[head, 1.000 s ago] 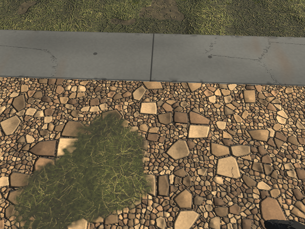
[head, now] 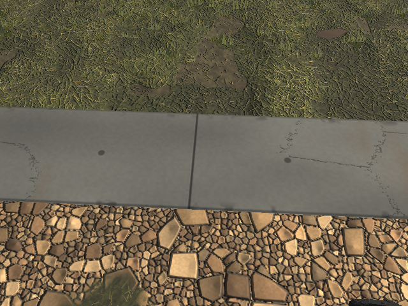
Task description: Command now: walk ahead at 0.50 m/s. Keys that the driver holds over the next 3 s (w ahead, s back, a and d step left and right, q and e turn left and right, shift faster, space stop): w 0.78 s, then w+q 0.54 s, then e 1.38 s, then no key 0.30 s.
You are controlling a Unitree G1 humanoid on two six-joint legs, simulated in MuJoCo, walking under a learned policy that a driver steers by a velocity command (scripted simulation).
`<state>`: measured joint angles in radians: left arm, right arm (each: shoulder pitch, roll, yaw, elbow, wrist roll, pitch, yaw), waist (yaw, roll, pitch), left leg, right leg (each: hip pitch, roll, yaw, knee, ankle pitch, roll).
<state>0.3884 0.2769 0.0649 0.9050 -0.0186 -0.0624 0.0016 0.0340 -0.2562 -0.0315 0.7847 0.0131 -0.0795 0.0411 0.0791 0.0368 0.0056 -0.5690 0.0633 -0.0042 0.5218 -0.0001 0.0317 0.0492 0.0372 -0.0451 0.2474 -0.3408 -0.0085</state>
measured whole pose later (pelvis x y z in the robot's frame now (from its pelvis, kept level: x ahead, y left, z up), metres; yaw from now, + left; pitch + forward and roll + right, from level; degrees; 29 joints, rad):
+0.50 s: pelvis +0.27 +0.01 +0.01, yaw -1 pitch +2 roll +2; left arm 0.05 0.26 0.04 0.79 -0.01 -0.07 -0.03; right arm 0.36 -0.27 -0.06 0.93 0.02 -0.07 0.00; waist -0.08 -0.04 0.01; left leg 0.03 -0.04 0.05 0.22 -0.29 0.02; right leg -0.60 -0.08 0.01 0.55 0.04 -0.02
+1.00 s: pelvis +0.55 -0.02 +0.01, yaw +4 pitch +2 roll -2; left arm 0.32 0.26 0.06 0.94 0.00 -0.09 0.00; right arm 0.11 -0.26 -0.05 0.83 0.02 -0.05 0.02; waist 0.06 0.04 0.01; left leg -0.66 0.10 -0.02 0.63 0.08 0.02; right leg 0.05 0.05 -0.12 0.17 -0.25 -0.03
